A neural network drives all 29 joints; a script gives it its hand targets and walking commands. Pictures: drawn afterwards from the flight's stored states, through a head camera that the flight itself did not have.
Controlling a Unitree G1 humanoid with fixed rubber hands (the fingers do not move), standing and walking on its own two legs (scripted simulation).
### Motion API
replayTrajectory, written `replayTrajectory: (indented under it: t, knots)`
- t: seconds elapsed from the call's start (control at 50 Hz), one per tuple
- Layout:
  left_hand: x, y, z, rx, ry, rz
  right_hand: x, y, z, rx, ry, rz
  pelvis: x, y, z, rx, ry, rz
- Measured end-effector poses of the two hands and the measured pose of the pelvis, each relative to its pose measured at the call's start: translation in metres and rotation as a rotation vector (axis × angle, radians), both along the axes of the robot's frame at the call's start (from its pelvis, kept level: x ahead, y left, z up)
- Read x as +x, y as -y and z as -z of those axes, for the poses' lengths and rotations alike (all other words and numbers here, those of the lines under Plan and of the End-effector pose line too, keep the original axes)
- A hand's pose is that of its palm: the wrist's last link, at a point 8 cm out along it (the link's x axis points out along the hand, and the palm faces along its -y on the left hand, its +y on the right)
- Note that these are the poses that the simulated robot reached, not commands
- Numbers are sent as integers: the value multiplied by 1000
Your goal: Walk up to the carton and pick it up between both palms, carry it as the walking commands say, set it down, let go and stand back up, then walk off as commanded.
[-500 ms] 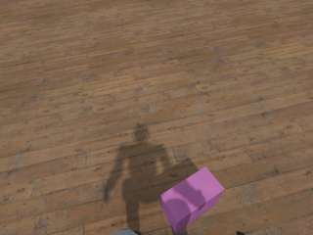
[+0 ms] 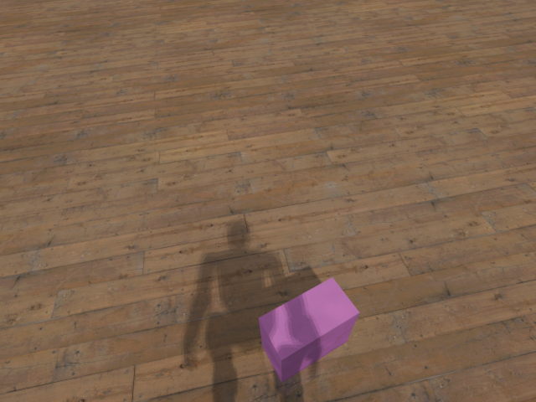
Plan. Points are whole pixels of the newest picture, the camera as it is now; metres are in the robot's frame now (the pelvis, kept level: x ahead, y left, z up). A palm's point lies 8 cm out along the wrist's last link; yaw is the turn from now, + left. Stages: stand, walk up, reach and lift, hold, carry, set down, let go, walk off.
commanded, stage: walk up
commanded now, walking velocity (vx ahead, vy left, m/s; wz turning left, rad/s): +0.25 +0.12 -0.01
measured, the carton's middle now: (306, 331) +0.47 -0.10 -0.65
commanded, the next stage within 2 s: none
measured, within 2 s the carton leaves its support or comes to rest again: neither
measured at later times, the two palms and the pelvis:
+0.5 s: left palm out of the picture +0.15 +0.22 -0.16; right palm out of the picture -0.10 -0.18 -0.14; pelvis +0.05 +0.01 -0.02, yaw +0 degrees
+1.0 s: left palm out of the picture +0.10 +0.33 -0.17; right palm out of the picture +0.17 -0.15 -0.14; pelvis +0.09 +0.09 -0.02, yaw +1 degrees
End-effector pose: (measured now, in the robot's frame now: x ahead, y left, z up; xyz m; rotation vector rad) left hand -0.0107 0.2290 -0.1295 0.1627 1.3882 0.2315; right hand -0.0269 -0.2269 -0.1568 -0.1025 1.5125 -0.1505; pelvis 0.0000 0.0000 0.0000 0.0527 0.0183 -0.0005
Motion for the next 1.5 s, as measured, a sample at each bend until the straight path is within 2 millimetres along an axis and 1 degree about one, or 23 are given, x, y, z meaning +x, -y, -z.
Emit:
replayTrajectory:
  t: [0.08, 0.14, 0.22, 0.26, 0.3, 0.4, 0.52, 0.58, 0.62, 0.66, 0.7, 0.74, 0.78, 0.84, 0.9, 0.94, 1.02, 1.12, 1.2, 1.3, 1.38, 1.44, 1.5]
  knots:
    - [-16, -22, 0, -4, -52, 18, -13, -21, -13, 5, 52, 24, -9, -10, -6, 1, -7, 4]
    - [-12, -42, 8, -6, -52, 40, -47, -32, -9, -27, 23, 46, -16, -25, 2, -64, -13, -28]
    - [17, -54, 5, -14, 27, 66, -88, -49, -14, -25, -83, 60, -16, -35, 0, -77, 22, -22]
    - [36, -53, 5, -30, 71, 81, -98, -56, -19, -21, -104, 77, -12, -36, -1, -83, 26, -25]
    - [57, -49, 6, -51, 106, 95, -101, -60, -25, -17, -117, 86, -5, -35, -2, -87, 22, -32]
    - [109, -23, 14, -100, 153, 154, -90, -60, -31, -23, -129, 123, 16, -27, 1, -84, 1, -12]
    - [166, 15, 28, -114, 185, 182, -68, -49, -16, 2, -189, 137, 57, -11, 19, -64, -28, 4]
    - [171, 22, 22, -93, 211, 147, -33, -41, -10, 21, -181, 89, 69, -7, 16, -43, -17, -25]
    - [172, 10, 11, -36, 245, 87, 3, -34, -6, 24, -130, 44, 74, -9, 11, -26, -4, -35]
    - [166, -6, 2, 4, 233, 69, 45, -26, 0, 18, -54, -4, 78, -14, 7, -14, 5, -29]
    - [153, -22, -3, 30, 181, 66, 88, -20, 5, 3, 39, -30, 80, -22, 4, -8, 12, -8]
    - [140, -35, -4, 37, 121, 58, 128, -20, 5, -9, 135, -47, 84, -30, 3, -14, 24, 10]
    - [129, -45, -1, 28, 86, 41, 160, -24, 3, -21, 213, -64, 89, -39, 5, -32, 36, 7]
    - [122, -60, 12, -2, 71, 4, 191, -38, -2, -43, 273, -88, 100, -55, 11, -51, 46, -17]
    - [121, -79, 34, -35, 64, -21, 207, -52, -2, -85, 301, -94, 107, -75, 24, -85, 44, -32]
    - [120, -90, 43, -42, 46, -31, 208, -61, -6, -108, 307, -88, 103, -82, 26, -96, 42, -32]
    - [112, -105, 44, -49, 7, -19, 194, -77, -17, -122, 296, -85, 87, -89, 20, -118, 36, -21]
    - [91, -115, 39, -52, -37, -9, 170, -85, -23, -121, 266, -68, 73, -94, 13, -124, 0, -26]
    - [72, -116, 36, -44, -65, 7, 155, -86, -23, -109, 282, -50, 63, -92, 12, -103, -9, -9]
    - [47, -103, 25, -18, -50, 0, 133, -84, -10, -56, 271, -44, 54, -83, 12, -65, -4, -29]
    - [8, -85, 15, 20, -84, -21, 108, -78, 9, -1, 239, -23, 41, -74, 14, -33, 21, -3]
    - [-18, -69, 5, 22, -140, -28, 86, -74, 9, 25, 192, 3, 38, -66, 8, -11, 15, 24]
    - [-28, -54, 2, 3, -186, -15, 63, -66, 4, 22, 130, 20, 37, -57, 4, 8, -1, 21]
